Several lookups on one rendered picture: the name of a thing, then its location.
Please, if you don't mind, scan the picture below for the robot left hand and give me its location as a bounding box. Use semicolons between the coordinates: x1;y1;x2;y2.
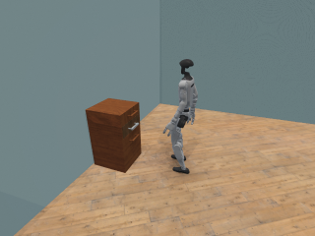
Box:
163;122;175;137

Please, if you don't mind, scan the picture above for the robot right upper arm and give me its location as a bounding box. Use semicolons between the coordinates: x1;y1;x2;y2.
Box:
191;76;198;98

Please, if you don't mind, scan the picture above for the robot head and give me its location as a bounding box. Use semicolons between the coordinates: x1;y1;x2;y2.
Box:
179;59;194;81

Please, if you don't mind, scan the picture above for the right robot forearm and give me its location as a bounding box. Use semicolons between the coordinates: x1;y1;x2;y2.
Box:
190;96;198;113

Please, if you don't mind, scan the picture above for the robot left foot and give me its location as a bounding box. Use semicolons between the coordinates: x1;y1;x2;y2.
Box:
172;166;190;174

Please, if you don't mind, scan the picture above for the drawer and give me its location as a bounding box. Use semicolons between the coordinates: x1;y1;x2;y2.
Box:
122;114;140;139

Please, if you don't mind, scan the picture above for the robot right hand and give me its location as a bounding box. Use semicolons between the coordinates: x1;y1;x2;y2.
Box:
187;112;195;125

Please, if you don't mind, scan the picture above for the cabinet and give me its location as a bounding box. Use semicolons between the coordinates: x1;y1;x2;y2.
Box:
86;98;142;173

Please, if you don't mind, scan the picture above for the robot left upper arm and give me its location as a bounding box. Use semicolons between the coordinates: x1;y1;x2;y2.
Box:
178;81;188;107

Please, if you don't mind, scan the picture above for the left robot forearm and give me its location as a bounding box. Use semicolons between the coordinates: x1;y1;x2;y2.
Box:
170;101;185;124

